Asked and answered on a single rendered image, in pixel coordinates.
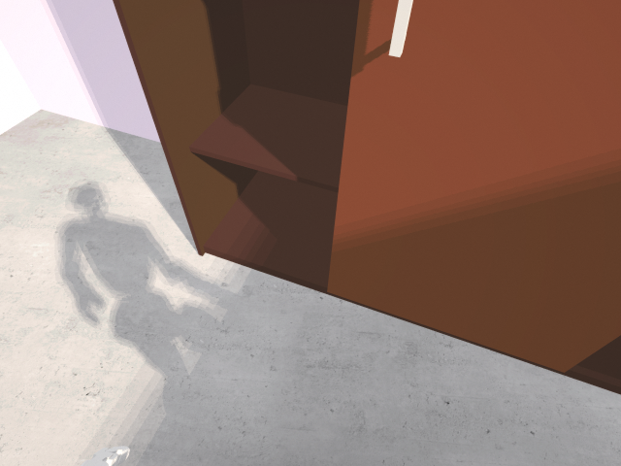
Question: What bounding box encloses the handle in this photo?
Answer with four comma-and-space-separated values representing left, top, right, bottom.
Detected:
389, 0, 413, 57

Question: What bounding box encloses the robot left hand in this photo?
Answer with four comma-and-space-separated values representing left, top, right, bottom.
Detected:
81, 446, 130, 466

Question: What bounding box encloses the wardrobe door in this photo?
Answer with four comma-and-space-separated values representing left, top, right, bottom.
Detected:
576, 335, 621, 380
327, 0, 621, 373

